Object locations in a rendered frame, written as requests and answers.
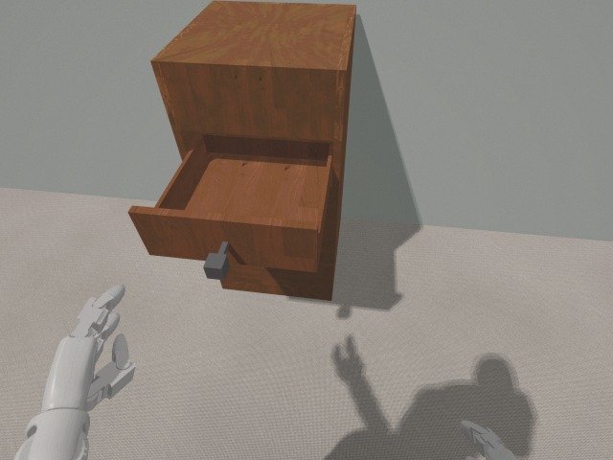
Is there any left robot hand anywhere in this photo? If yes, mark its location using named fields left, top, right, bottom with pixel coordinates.
left=41, top=284, right=136, bottom=413

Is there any left robot forearm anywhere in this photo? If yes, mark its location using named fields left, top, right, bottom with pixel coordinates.
left=14, top=407, right=90, bottom=460

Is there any right robot hand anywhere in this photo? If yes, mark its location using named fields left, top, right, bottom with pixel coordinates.
left=461, top=420, right=516, bottom=460

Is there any cabinet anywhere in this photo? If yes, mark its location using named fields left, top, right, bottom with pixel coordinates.
left=150, top=1, right=356, bottom=301

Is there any drawer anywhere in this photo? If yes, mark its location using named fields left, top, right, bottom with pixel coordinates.
left=128, top=132, right=333, bottom=272

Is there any handle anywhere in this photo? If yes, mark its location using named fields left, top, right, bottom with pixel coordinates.
left=203, top=241, right=230, bottom=280

